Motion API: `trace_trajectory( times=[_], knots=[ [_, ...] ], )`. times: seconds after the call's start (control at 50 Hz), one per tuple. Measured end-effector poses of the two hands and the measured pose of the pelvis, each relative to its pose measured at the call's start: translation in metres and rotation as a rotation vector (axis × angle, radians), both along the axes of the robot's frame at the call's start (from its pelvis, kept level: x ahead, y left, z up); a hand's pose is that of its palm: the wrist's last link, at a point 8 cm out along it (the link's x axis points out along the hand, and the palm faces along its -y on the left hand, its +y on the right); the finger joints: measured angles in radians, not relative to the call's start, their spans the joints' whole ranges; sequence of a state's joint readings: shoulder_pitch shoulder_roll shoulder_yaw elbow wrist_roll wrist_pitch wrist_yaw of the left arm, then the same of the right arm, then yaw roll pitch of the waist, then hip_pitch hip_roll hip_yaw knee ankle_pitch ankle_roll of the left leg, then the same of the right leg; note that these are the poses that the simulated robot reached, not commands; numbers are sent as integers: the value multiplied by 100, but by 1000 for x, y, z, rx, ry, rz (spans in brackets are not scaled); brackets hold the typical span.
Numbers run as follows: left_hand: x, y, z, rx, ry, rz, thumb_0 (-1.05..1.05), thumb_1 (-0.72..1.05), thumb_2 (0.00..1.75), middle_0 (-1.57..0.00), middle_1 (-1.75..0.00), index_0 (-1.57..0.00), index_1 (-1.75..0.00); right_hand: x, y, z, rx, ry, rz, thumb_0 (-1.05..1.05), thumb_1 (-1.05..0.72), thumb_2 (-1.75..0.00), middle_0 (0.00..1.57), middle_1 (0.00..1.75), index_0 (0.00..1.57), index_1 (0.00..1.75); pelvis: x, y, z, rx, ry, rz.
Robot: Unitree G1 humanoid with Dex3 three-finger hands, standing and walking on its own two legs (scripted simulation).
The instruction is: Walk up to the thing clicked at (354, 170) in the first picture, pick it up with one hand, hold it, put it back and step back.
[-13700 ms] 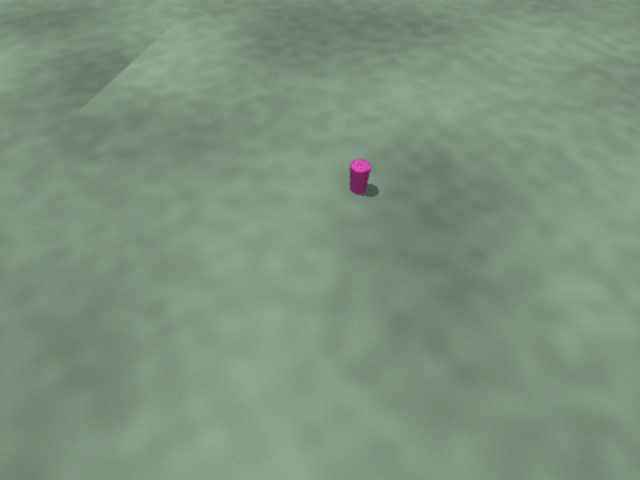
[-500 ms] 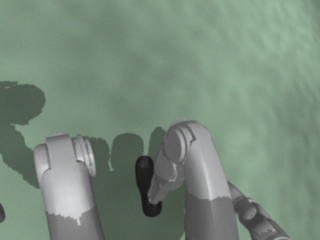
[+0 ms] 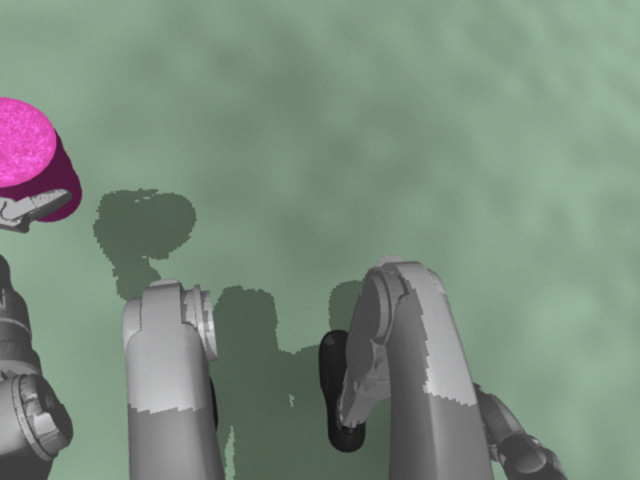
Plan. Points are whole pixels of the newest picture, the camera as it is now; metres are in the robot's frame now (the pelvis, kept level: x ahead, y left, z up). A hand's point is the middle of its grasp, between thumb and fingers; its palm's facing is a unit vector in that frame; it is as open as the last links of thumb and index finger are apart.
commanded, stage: settle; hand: left
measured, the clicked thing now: (27, 171) +0.44 +0.30 -0.08
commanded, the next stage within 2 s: lift in 0.70 s
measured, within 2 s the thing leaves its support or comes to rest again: neither
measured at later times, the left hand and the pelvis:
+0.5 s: hand out of the picture +0.44 +0.31 -0.01, palm faces +0.42 -0.91 -0.02, open 12.0 cm; pelvis +0.00 +0.00 +0.03, yaw +2 degrees
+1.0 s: hand out of the picture +0.45 +0.30 +0.02, palm faces +0.39 -0.92 -0.04, open 12.0 cm; pelvis +0.01 -0.01 +0.04, yaw +4 degrees
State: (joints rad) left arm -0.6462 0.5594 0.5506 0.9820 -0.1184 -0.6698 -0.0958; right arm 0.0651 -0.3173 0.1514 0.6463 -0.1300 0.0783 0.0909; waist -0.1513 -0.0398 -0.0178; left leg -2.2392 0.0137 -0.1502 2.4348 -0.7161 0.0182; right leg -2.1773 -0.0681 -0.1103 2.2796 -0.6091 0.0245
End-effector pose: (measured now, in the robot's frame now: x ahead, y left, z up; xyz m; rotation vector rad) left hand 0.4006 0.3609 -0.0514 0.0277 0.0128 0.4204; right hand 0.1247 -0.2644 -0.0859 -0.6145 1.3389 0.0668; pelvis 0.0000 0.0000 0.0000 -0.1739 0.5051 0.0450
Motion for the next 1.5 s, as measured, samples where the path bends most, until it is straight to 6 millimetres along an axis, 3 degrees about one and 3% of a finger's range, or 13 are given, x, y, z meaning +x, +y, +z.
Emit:
trace_trajectory(
  times=[0.38,1.02,1.28,1.5],
  knots=[
    [-1,-7,37,-10,10,7,1,-61,82,-70,-109,-64,-112,7,-5,13,21,-58,-66,1,-91,-90,20,30,20,30,3,-3,22,35,45,15],
    [4,-20,72,2,18,-23,1,-61,82,-70,-109,-64,-112,3,-6,26,54,-72,-113,1,-93,-90,20,30,20,30,6,-6,45,64,72,26],
    [-14,-23,124,4,11,-35,1,-61,82,-70,-109,-64,-112,21,3,58,95,-152,-135,1,-93,-90,20,30,20,30,6,-5,80,71,72,33],
    [-30,-36,189,-4,13,-33,1,-61,82,-70,-109,-64,-112,48,15,108,141,-245,-150,1,-92,-90,20,30,20,30,12,-5,133,82,63,37]
  ],
)
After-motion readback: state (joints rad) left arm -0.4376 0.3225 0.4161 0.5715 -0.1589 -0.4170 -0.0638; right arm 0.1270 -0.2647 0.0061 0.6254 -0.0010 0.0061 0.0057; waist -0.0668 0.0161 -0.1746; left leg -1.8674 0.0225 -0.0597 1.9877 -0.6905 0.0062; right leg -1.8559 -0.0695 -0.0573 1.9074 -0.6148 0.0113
